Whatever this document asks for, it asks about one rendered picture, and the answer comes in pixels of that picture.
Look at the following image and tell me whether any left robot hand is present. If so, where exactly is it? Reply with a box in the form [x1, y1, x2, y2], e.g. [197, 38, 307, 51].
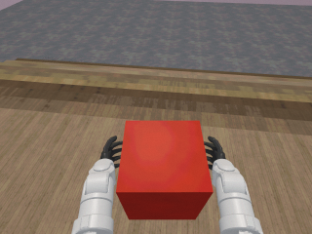
[99, 136, 123, 169]

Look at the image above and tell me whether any robot left forearm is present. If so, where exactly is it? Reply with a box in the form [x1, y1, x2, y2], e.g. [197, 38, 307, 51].
[71, 158, 116, 234]

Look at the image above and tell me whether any carton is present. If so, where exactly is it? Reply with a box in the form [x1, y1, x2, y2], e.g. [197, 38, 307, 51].
[116, 120, 214, 220]

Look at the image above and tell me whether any right robot hand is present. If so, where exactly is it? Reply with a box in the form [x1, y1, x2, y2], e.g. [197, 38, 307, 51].
[204, 136, 226, 170]

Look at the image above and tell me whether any robot right forearm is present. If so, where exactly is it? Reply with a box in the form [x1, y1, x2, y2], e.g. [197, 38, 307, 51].
[212, 159, 263, 234]

